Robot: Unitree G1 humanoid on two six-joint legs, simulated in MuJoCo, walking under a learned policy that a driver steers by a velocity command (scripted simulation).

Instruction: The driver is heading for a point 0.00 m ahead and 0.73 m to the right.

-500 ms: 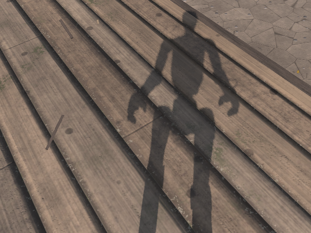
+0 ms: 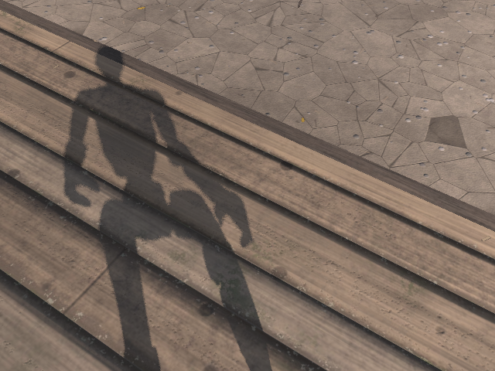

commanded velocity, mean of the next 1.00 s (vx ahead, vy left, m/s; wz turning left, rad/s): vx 0.49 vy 0.00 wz -0.60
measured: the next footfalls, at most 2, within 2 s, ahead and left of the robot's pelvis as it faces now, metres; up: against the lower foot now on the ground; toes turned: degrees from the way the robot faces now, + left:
right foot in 0.20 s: +0.27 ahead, -0.16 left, +0.00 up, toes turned -9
left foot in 0.68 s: +0.61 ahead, -0.04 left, +0.00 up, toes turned -27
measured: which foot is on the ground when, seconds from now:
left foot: down 0.00-0.22, up 0.24-0.66, down 0.68-1.00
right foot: up 0.00-0.18, down 0.20-0.70, up 0.72-1.00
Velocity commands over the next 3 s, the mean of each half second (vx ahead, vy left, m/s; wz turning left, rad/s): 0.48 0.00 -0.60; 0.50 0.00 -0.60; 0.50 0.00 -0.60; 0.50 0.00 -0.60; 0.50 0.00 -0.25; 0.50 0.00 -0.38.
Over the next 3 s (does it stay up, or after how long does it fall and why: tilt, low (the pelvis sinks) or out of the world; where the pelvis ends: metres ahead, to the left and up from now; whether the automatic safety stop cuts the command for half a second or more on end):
stays up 0.77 -0.74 -0.02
